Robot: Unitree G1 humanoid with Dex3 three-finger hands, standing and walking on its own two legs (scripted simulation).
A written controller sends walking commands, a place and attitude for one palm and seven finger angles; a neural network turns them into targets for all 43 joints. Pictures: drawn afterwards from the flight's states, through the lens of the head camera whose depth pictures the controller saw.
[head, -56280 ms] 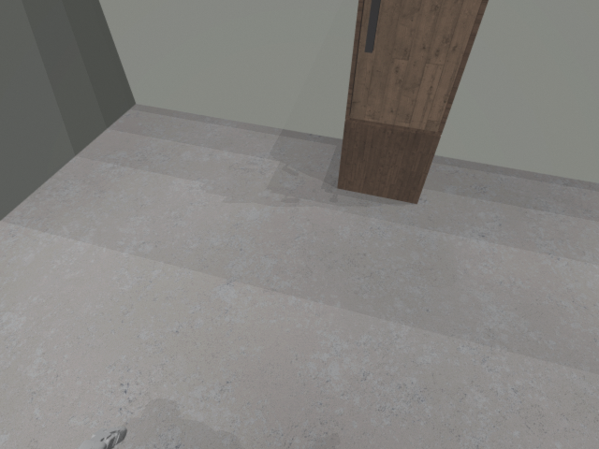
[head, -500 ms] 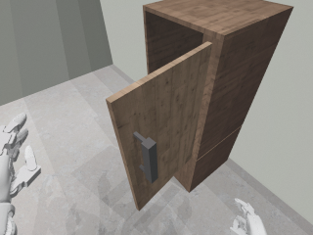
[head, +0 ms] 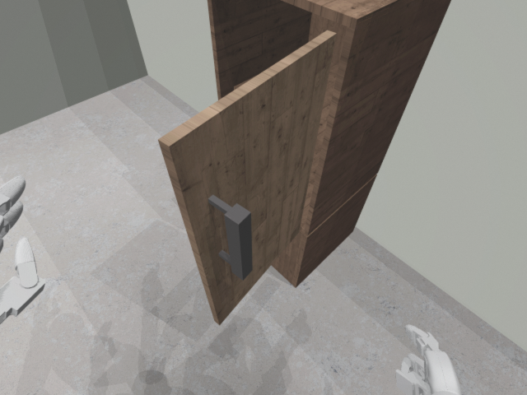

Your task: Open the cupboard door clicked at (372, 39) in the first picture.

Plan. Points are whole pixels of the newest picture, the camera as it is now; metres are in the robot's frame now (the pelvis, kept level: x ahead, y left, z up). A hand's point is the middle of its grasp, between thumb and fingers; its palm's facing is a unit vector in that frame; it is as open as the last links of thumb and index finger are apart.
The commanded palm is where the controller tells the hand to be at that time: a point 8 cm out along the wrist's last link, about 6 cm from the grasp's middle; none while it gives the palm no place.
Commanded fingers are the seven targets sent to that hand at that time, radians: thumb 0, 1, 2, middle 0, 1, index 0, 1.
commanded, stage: step back with the hand held close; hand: left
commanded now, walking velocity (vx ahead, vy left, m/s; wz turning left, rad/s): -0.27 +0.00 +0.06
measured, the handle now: (230, 238) +0.34 +0.08 +0.03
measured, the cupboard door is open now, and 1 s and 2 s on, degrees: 98 98 98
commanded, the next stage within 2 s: stop stepping back and stand still in 0.70 s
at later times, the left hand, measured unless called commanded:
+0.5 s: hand out of the picture +0.09 +0.29 +0.16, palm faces +0.49 -0.75 -0.44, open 7.4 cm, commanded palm +0.02 +0.33 +0.18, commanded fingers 0.00 0.90 0.90 -0.20 -0.30 -0.20 -0.30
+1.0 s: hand out of the picture -0.02 +0.27 +0.16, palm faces +0.33 -0.81 -0.49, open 7.4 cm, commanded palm -0.08 +0.32 +0.18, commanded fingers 0.00 0.90 0.90 -0.20 -0.30 -0.20 -0.30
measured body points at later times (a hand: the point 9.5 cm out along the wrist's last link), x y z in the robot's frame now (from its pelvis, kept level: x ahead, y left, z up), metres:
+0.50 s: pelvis -0.09 +0.02 -0.02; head -0.07 +0.04 +0.43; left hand +0.05 +0.33 +0.18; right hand +0.09 -0.20 -0.10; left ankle +0.02 +0.09 -0.73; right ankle -0.03 -0.11 -0.74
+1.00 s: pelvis -0.24 +0.03 -0.03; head -0.19 +0.06 +0.42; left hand -0.04 +0.31 +0.19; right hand -0.04 -0.19 -0.10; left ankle -0.02 +0.09 -0.73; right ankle -0.41 -0.06 -0.74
